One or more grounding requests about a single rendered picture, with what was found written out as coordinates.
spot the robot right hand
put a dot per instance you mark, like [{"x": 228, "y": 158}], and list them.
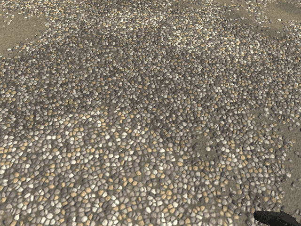
[{"x": 272, "y": 218}]

